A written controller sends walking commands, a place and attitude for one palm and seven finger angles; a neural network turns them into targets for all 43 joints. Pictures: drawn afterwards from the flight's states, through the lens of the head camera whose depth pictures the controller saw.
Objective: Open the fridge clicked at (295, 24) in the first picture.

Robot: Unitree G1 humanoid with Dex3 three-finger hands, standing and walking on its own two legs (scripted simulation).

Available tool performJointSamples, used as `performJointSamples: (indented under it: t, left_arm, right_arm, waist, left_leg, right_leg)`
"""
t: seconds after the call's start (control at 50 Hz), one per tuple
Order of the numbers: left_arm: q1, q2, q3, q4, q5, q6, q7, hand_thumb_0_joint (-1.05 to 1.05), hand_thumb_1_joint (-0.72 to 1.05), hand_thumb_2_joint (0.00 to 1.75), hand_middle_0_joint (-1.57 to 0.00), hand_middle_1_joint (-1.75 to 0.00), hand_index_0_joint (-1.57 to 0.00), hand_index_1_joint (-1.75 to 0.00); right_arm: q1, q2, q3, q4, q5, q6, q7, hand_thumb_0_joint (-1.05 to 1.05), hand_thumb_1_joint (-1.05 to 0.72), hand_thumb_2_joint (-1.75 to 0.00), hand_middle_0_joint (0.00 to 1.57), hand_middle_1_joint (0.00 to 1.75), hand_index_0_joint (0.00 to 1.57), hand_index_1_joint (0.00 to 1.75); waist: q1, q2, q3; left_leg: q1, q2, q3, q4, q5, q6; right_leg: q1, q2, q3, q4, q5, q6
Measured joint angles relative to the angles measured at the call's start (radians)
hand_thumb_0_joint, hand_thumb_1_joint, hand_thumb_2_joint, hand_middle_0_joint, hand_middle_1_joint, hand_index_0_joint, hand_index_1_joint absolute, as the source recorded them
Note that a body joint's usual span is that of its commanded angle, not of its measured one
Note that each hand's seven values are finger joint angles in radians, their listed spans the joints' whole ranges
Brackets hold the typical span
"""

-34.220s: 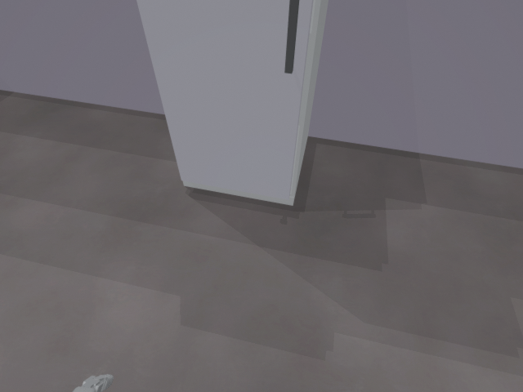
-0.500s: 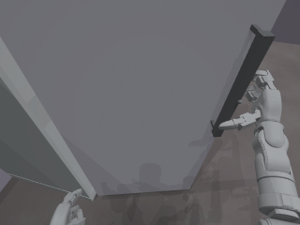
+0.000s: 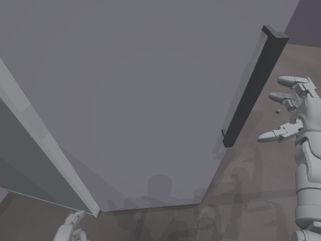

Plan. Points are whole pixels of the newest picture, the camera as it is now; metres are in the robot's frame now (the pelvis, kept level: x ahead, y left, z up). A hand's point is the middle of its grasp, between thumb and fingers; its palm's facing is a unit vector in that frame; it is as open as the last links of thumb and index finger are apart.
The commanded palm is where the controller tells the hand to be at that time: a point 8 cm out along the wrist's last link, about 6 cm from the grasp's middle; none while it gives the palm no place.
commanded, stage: slip the hand off the handle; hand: right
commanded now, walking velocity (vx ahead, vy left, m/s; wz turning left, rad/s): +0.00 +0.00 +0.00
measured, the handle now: (243, 98) +0.42 -0.17 +0.16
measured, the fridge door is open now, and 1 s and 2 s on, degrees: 71 71 71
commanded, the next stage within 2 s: draw the hand back to the body in 0.86 s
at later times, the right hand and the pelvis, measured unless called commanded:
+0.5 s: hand (289, 129) +0.34 -0.25 +0.15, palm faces +0.14 +0.99 -0.09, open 14.7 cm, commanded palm +0.29 -0.29 +0.17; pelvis -0.01 -0.01 +0.00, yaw +0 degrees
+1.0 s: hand (309, 160) +0.26 -0.25 +0.17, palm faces +0.18 +0.98 -0.12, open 14.7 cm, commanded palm +0.23 -0.30 +0.17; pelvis -0.01 +0.00 +0.00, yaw -2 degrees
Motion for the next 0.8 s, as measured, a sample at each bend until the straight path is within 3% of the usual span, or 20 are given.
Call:
performJointSamples:
  t: [0.16, 0.26, 0.38, 0.48, 0.58, 0.8]
  left_arm:
    - [0.034, 0.004, 0.000, 0.004, 0.004, -0.001, 0.003, 0.01, 0.90, 0.90, -0.21, -0.30, -0.20, -0.30]
    - [0.052, 0.008, 0.002, -0.002, -0.002, 0.001, 0.004, 0.01, 0.90, 0.90, -0.21, -0.30, -0.20, -0.30]
    - [0.058, 0.013, 0.007, -0.016, -0.006, -0.014, 0.002, 0.01, 0.90, 0.90, -0.21, -0.30, -0.20, -0.30]
    - [0.021, 0.000, -0.005, -0.020, -0.002, -0.030, 0.004, 0.01, 0.90, 0.90, -0.21, -0.30, -0.20, -0.30]
    - [-0.012, -0.014, -0.014, -0.039, 0.005, -0.057, -0.003, 0.01, 0.90, 0.90, -0.21, -0.30, -0.20, -0.30]
    - [-0.058, -0.018, -0.032, -0.051, -0.007, -0.073, 0.008, 0.01, 0.90, 0.90, -0.21, -0.30, -0.20, -0.30]
  right_arm:
    - [-0.004, -0.036, -0.047, 0.027, -0.004, -0.050, 0.018, -0.01, 0.56, -0.20, 0.25, 1.15, 0.25, 1.16]
    - [0.006, -0.061, -0.065, 0.041, 0.014, -0.040, 0.045, -0.01, 0.56, -0.20, 0.25, 1.15, 0.25, 1.16]
    - [0.108, -0.013, -0.023, -0.076, 0.036, -0.034, 0.050, -0.01, 0.56, -0.20, 0.25, 1.15, 0.25, 1.15]
    - [0.167, 0.026, -0.007, -0.156, 0.034, -0.025, 0.017, -0.01, 0.56, -0.20, 0.25, 1.15, 0.25, 1.16]
    - [0.241, 0.038, 0.000, -0.269, 0.025, -0.020, -0.009, -0.01, 0.56, -0.20, 0.25, 1.15, 0.25, 1.16]
    - [0.373, 0.039, -0.009, -0.393, 0.069, 0.065, 0.030, -0.01, 0.56, -0.20, 0.25, 1.15, 0.25, 1.16]
  waist:
    - [0.016, 0.003, 0.002]
    - [0.019, -0.001, -0.004]
    - [0.004, -0.016, -0.008]
    - [-0.006, -0.009, -0.001]
    - [-0.019, -0.010, -0.002]
    - [-0.057, -0.018, -0.007]
  left_leg:
    - [-0.021, -0.003, -0.010, 0.012, 0.005, -0.004]
    - [-0.026, -0.004, -0.012, 0.012, 0.009, -0.008]
    - [-0.014, 0.002, -0.012, 0.008, 0.010, -0.015]
    - [-0.002, 0.007, -0.011, 0.011, 0.008, -0.017]
    - [0.015, 0.008, -0.011, 0.007, 0.007, -0.015]
    - [0.061, 0.006, 0.011, -0.012, 0.007, -0.007]
  right_leg:
    - [-0.019, -0.005, -0.009, 0.018, -0.003, -0.006]
    - [-0.027, -0.006, -0.011, 0.024, -0.003, -0.010]
    - [-0.018, 0.001, -0.012, 0.025, -0.005, -0.017]
    - [-0.005, 0.006, -0.011, 0.023, -0.003, -0.019]
    - [0.013, 0.007, -0.010, 0.016, -0.002, -0.016]
    - [0.050, 0.008, 0.012, 0.000, 0.005, -0.006]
